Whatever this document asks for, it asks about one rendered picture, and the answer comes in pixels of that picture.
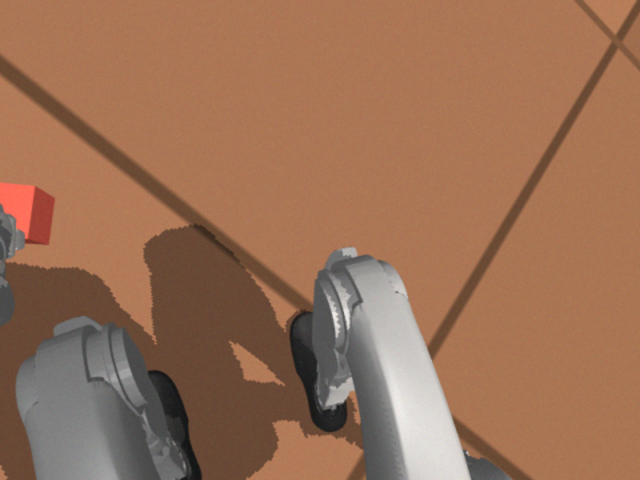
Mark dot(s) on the cube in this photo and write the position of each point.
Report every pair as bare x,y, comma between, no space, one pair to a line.
32,208

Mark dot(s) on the right robot foot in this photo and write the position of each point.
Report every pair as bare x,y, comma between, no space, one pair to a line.
306,367

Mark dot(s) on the left robot arm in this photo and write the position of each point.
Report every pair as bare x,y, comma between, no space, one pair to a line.
7,251

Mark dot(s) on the right robot hand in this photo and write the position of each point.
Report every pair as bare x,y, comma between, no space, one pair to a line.
483,469

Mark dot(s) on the left robot foot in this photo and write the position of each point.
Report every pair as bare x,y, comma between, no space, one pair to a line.
177,420

